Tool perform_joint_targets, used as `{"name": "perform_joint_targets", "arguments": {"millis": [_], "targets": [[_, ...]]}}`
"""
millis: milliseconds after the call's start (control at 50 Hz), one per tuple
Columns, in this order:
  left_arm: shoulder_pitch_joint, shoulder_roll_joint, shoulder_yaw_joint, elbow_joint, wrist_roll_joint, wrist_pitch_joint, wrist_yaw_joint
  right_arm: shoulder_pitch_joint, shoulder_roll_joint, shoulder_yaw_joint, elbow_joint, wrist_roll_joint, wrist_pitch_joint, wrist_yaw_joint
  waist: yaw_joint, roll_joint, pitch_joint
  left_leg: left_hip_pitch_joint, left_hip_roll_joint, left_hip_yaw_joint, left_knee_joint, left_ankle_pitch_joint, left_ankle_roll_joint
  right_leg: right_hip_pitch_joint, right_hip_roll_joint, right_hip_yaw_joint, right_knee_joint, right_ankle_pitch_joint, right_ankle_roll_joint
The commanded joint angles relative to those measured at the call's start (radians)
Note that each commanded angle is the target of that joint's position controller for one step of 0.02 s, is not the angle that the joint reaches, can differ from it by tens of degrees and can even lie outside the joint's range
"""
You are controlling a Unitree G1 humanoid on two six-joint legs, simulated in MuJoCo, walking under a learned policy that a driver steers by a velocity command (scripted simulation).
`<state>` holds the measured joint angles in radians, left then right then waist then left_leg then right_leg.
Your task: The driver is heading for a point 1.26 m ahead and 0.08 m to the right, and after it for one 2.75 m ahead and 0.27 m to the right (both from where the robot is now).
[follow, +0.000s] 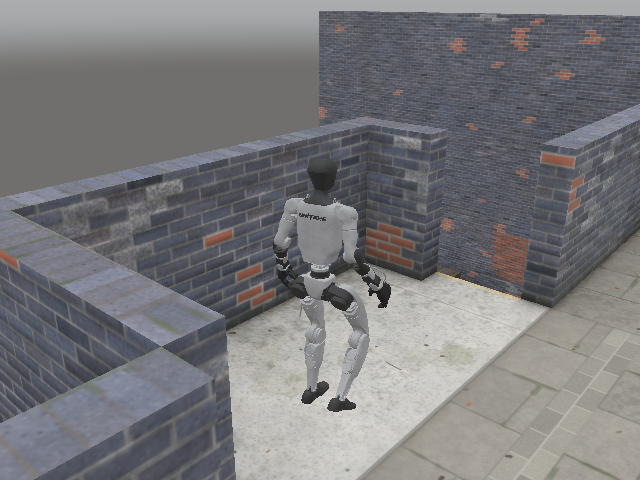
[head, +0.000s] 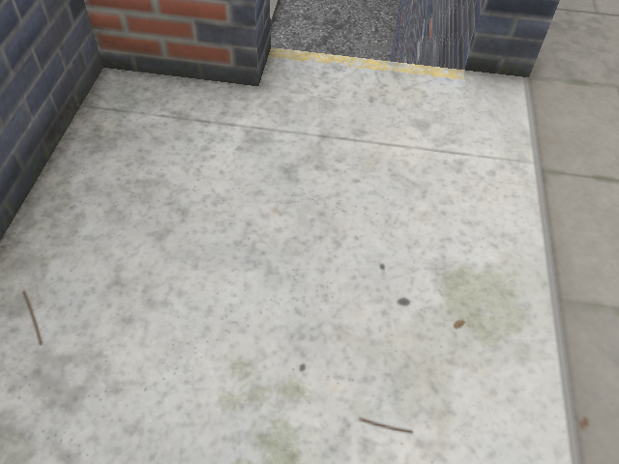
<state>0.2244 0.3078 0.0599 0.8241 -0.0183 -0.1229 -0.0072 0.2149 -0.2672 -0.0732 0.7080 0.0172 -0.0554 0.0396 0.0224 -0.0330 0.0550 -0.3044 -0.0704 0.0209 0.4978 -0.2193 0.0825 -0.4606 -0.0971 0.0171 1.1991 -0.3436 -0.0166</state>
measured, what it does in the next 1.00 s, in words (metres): walks ahead: right foot, then left foot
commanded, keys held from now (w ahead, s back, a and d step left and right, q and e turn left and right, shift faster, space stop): w+q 0.20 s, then w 0.28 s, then w+e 0.52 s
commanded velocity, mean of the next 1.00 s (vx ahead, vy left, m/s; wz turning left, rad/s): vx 0.49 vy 0.00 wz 0.07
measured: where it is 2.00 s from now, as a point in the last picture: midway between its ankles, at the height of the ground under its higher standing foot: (346, 245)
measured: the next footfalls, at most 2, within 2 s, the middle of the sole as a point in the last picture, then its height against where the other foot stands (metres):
right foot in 0.36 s outside the picture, level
left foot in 0.86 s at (237, 387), level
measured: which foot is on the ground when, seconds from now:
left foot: down 0.00-0.38, up 0.40-0.84, down 0.86-1.00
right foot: up 0.00-0.34, down 0.36-0.88, up 0.90-1.00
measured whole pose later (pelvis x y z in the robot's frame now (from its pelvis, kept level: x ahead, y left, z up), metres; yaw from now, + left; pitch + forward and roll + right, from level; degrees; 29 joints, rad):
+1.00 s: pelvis +0.53 +0.07 +0.00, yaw +0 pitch +2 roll +1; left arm 0.35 0.30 0.06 0.76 -0.03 -0.04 0.00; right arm 0.17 -0.26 -0.05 0.70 -0.01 -0.11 0.01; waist 0.02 -0.04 0.00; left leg -0.31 -0.02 0.03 0.45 -0.18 0.02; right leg -0.45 -0.01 0.07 1.15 -0.38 -0.02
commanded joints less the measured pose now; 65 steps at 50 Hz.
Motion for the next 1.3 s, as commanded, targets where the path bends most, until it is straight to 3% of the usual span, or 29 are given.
{"name": "perform_joint_targets", "arguments": {"millis": [20,80,160,240,320,360,380,400,420,440,460,480,500,560,660,760,800,840,860,880,900,920,940,960,980,1020,1080,1200,1300], "targets": [[0.025,0.118,0.032,-0.078,0.026,-0.006,-0.005,-0.017,-0.127,-0.026,-0.085,-0.007,-0.031,-0.009,0.013,0.084,-0.094,0.189,0.251,-0.349,-0.292,0.258,0.199,-0.198,-0.045,0.049,-0.065,0.114,0.013],[-0.064,0.077,0.021,-0.124,0.040,0.011,0.001,0.046,-0.156,-0.032,-0.062,0.002,-0.036,-0.032,-0.003,0.070,-0.057,0.133,0.213,-0.274,-0.304,0.364,0.199,-0.215,-0.010,0.026,-0.215,0.230,0.057],[-0.240,0.030,0.000,-0.184,0.028,0.005,-0.009,0.131,-0.159,-0.031,-0.034,0.008,-0.026,-0.052,-0.067,0.116,-0.019,0.119,0.169,-0.253,-0.284,0.255,0.146,-0.180,0.058,0.018,-0.538,0.429,0.060],[-0.320,0.042,-0.001,-0.219,0.017,-0.010,-0.032,0.192,-0.165,-0.029,-0.003,0.015,-0.020,-0.061,-0.097,0.128,-0.017,0.186,0.216,-0.312,-0.236,0.209,0.126,-0.132,0.081,0.028,-0.668,0.469,0.036],[-0.270,0.079,0.015,-0.220,0.018,-0.021,-0.038,0.191,-0.165,-0.028,0.021,0.005,-0.004,-0.068,-0.066,0.165,-0.024,0.307,0.267,-0.356,-0.146,0.377,0.100,-0.067,0.090,0.016,-0.711,0.323,-0.022],[-0.073,0.132,0.043,-0.180,0.023,-0.024,-0.026,0.162,-0.148,-0.017,0.010,-0.007,0.004,-0.062,0.036,0.163,-0.163,0.277,0.187,-0.298,0.105,0.641,0.060,0.235,0.098,-0.018,-0.743,0.339,-0.088],[0.107,0.183,0.052,-0.164,0.038,-0.021,-0.019,0.161,-0.107,0.003,-0.014,-0.024,0.004,-0.060,0.100,0.065,-0.332,0.104,0.118,-0.255,0.401,0.410,0.028,0.541,-0.074,0.176,-0.701,0.360,-0.161],[0.201,0.235,0.071,-0.107,0.037,-0.012,-0.031,0.359,-0.012,0.027,0.004,0.008,-0.010,-0.053,0.017,-0.299,-0.463,-0.290,-0.047,-0.194,0.753,-0.305,-0.047,0.891,-0.297,0.671,-0.796,0.157,-0.333],[0.202,0.131,0.047,-0.108,0.010,-0.013,-0.036,0.328,-0.106,0.017,0.028,0.026,-0.018,-0.053,0.049,-0.195,-0.388,-0.413,0.002,-0.268,0.862,-0.337,-0.041,0.844,-0.293,0.778,-0.890,-0.060,-0.300],[0.129,0.081,0.033,-0.119,0.006,-0.008,-0.030,0.182,-0.160,0.002,0.002,0.031,-0.022,-0.051,0.064,-0.082,-0.224,-0.450,0.045,-0.240,0.867,-0.249,-0.037,0.691,-0.254,0.604,-0.909,-0.056,-0.254],[0.057,0.074,0.024,-0.130,0.016,0.000,-0.027,0.099,-0.153,0.006,-0.020,0.015,-0.025,-0.052,0.034,0.015,-0.138,-0.414,0.095,-0.187,0.824,-0.169,-0.038,0.535,-0.213,0.479,-0.933,0.055,-0.230],[0.025,0.063,0.019,-0.130,0.021,0.004,-0.028,0.059,-0.141,0.004,-0.031,-0.004,-0.029,-0.050,0.010,0.031,-0.082,-0.394,0.128,-0.163,0.761,-0.123,-0.041,0.430,-0.176,0.406,-0.959,0.164,-0.227],[0.017,0.056,0.014,-0.128,0.029,0.002,-0.027,0.068,-0.127,0.003,-0.034,-0.011,-0.030,-0.047,-0.019,0.000,-0.076,-0.344,0.158,-0.151,0.712,-0.091,-0.042,0.370,-0.140,0.359,-0.981,0.235,-0.221],[0.045,0.066,0.015,-0.110,0.010,-0.004,-0.026,0.086,-0.075,0.015,-0.032,-0.019,-0.028,-0.047,-0.040,-0.040,-0.080,-0.312,0.168,-0.105,0.592,-0.078,-0.066,0.316,-0.097,0.278,-1.022,0.369,-0.248],[0.110,0.117,0.030,-0.089,-0.004,0.016,-0.003,-0.103,-0.042,0.034,-0.084,-0.023,-0.046,-0.042,0.012,-0.031,-0.040,-0.292,0.141,-0.078,0.231,0.157,-0.107,0.280,-0.056,0.192,-1.042,0.374,-0.221],[0.200,0.129,0.031,-0.067,-0.012,0.042,0.007,-0.239,-0.069,0.026,-0.117,-0.005,-0.067,-0.020,0.054,-0.058,-0.034,-0.183,0.083,-0.077,0.038,0.246,-0.111,0.304,-0.073,0.239,-0.972,0.306,-0.190],[0.194,0.140,0.036,-0.070,-0.014,0.052,0.013,-0.231,-0.100,0.012,-0.121,-0.001,-0.075,-0.017,0.030,-0.075,-0.039,-0.127,0.079,-0.089,-0.016,0.193,-0.093,0.333,-0.094,0.294,-0.928,0.263,-0.169],[0.172,0.125,0.031,-0.078,-0.010,0.061,0.017,-0.117,-0.135,-0.010,-0.089,-0.004,-0.080,-0.024,-0.039,-0.079,-0.083,0.052,0.077,-0.070,-0.082,0.158,-0.056,0.309,-0.058,0.292,-0.817,0.303,-0.132],[0.154,0.080,0.015,-0.094,-0.001,0.059,0.015,0.005,-0.175,-0.026,-0.072,-0.017,-0.083,-0.033,-0.102,-0.047,-0.175,0.253,0.162,-0.135,-0.071,0.145,-0.012,0.226,0.002,0.251,-0.633,0.290,-0.098],[0.155,0.003,-0.010,-0.127,0.029,0.055,0.018,0.178,-0.249,-0.044,-0.053,-0.023,-0.075,-0.044,-0.156,0.130,-0.325,0.511,0.366,-0.342,-0.053,0.141,0.045,0.046,0.093,0.143,-0.311,0.011,-0.052],[0.279,-0.016,-0.017,-0.162,-0.018,0.042,0.017,0.198,-0.279,-0.051,-0.028,-0.031,-0.060,-0.033,-0.080,0.434,-0.380,0.663,0.522,-0.761,-0.166,-0.101,0.184,-0.267,0.150,0.098,-0.052,-0.272,-0.025],[0.245,0.086,0.007,-0.130,-0.037,0.047,0.021,0.151,-0.175,-0.029,-0.041,-0.021,-0.060,-0.029,-0.097,0.258,-0.260,0.563,0.484,-0.716,-0.201,-0.211,0.161,-0.346,0.084,0.146,0.063,-0.202,-0.013],[0.163,0.114,0.017,-0.140,-0.030,0.055,0.017,0.111,-0.121,-0.014,-0.045,-0.016,-0.059,-0.030,-0.100,0.172,-0.164,0.457,0.440,-0.542,-0.205,-0.156,0.124,-0.354,0.055,0.130,0.076,-0.110,-0.010],[0.139,0.095,0.018,-0.140,-0.022,0.063,0.016,0.056,-0.101,-0.005,-0.044,-0.021,-0.058,-0.026,-0.070,0.108,-0.117,0.351,0.391,-0.433,-0.232,-0.047,0.107,-0.310,0.023,0.116,0.053,-0.038,0.001],[0.114,0.086,0.022,-0.150,-0.011,0.070,0.013,0.018,-0.080,0.000,-0.039,-0.024,-0.057,-0.025,-0.051,0.120,-0.078,0.282,0.357,-0.355,-0.259,0.022,0.103,-0.292,0.000,0.114,0.010,0.007,0.007],[0.111,0.050,0.018,-0.161,-0.013,0.085,0.002,-0.004,-0.088,-0.005,-0.023,-0.030,-0.065,-0.026,-0.026,0.150,-0.055,0.191,0.327,-0.238,-0.311,0.121,0.102,-0.231,-0.024,0.092,-0.015,0.061,0.018],[0.060,0.031,0.014,-0.195,-0.005,0.096,-0.001,0.006,-0.122,-0.019,0.006,-0.026,-0.076,-0.031,-0.023,0.110,-0.035,0.183,0.337,-0.136,-0.344,0.243,0.124,-0.269,-0.031,0.092,-0.088,0.135,0.036],[-0.111,0.008,-0.002,-0.255,-0.002,0.082,-0.033,0.042,-0.179,-0.030,0.051,-0.018,-0.056,-0.043,-0.082,0.083,0.000,0.239,0.326,0.041,-0.341,0.290,0.090,-0.239,-0.014,0.020,-0.403,0.363,0.017],[-0.204,0.033,0.005,-0.321,-0.006,0.086,-0.057,0.085,-0.227,-0.045,0.084,0.007,-0.028,-0.044,-0.092,0.097,0.027,0.357,0.367,0.107,-0.267,0.402,0.050,-0.206,0.018,-0.052,-0.530,0.236,-0.044]]}}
